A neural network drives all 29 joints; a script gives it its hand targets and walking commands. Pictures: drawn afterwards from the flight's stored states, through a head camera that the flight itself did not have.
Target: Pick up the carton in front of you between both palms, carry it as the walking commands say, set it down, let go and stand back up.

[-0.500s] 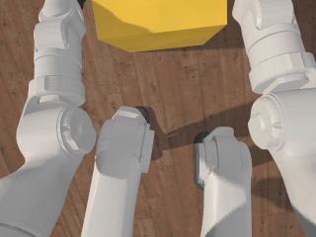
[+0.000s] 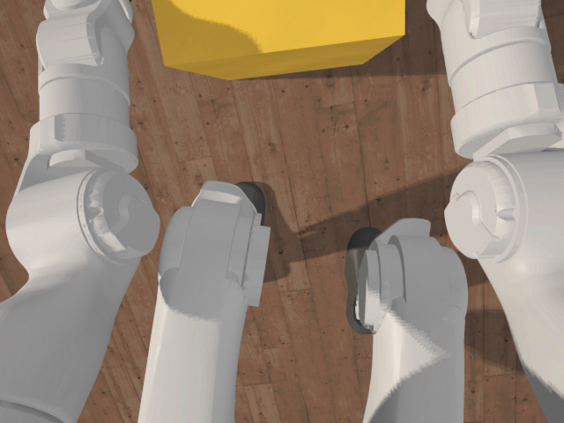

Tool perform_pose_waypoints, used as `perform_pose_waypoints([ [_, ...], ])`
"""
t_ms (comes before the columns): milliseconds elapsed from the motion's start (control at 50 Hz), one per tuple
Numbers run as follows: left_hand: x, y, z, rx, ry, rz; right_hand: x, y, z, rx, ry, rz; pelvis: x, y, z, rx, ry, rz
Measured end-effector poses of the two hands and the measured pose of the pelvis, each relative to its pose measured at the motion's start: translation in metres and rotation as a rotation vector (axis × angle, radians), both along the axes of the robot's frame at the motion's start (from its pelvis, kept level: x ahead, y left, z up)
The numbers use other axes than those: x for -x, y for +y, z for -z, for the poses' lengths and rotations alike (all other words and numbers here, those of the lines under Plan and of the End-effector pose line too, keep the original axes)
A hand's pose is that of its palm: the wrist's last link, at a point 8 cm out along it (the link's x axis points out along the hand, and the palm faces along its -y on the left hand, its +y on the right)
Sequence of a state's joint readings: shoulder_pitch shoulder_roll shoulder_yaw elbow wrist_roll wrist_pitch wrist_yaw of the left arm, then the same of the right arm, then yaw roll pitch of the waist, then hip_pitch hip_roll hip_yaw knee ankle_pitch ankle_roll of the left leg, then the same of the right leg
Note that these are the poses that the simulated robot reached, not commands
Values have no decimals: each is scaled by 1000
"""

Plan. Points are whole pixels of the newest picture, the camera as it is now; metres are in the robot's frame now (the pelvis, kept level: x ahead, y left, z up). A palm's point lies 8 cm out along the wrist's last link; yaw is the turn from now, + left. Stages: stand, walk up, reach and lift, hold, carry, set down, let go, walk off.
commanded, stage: set down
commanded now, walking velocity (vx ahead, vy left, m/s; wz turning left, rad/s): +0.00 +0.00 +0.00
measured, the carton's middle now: out of the picture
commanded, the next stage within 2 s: let go in 1.40 s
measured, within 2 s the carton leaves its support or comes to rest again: neither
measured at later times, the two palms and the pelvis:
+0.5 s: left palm out of the picture +0.53 +0.31 -0.15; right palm out of the picture +0.60 -0.06 -0.15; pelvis -0.01 +0.02 +0.00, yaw +1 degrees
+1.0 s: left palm out of the picture +0.52 +0.31 +0.01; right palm out of the picture +0.62 -0.06 +0.01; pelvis +0.01 +0.02 +0.12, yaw +1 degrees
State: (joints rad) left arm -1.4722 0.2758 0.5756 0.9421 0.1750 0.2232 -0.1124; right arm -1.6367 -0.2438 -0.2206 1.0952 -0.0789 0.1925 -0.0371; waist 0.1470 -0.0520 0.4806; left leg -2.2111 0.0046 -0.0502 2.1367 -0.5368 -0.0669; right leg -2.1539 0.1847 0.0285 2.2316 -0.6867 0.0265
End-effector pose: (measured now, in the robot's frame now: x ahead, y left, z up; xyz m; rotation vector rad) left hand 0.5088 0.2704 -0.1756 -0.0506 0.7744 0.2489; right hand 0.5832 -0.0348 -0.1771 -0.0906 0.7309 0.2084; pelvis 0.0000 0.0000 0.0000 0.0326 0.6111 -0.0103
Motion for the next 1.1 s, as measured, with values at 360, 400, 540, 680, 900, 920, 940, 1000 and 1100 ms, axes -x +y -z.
perform_pose_waypoints([
  [360,-3,36,12,-75,-33,-122,-13,-38,14,99,-54,54,0,13,6,4,5,-6],
  [400,-8,38,4,-72,-54,-119,-16,-36,6,92,-72,55,2,14,7,6,5,-8],
  [540,-18,34,-40,-51,-131,-117,-24,-21,-44,87,-137,55,7,16,-5,21,9,-28],
  [680,-14,36,-97,-54,-128,-122,-29,-17,-105,95,-112,80,6,15,-40,37,65,-44],
  [900,-14,39,-161,-70,-133,-118,-32,-25,-165,95,-112,91,-3,17,-91,45,171,-49],
  [920,-14,40,-166,-71,-134,-118,-32,-25,-169,95,-114,91,-4,17,-96,44,178,-49],
  [940,-15,40,-171,-73,-134,-118,-32,-26,-174,95,-115,91,-5,18,-100,44,184,-49],
  [1000,-14,42,-188,-76,-135,-118,-33,-27,-189,95,-118,87,-8,18,-115,42,200,-48],
  [1100,-12,47,-220,-75,-133,-118,-33,-26,-218,94,-116,80,-13,18,-143,39,217,-49],
])
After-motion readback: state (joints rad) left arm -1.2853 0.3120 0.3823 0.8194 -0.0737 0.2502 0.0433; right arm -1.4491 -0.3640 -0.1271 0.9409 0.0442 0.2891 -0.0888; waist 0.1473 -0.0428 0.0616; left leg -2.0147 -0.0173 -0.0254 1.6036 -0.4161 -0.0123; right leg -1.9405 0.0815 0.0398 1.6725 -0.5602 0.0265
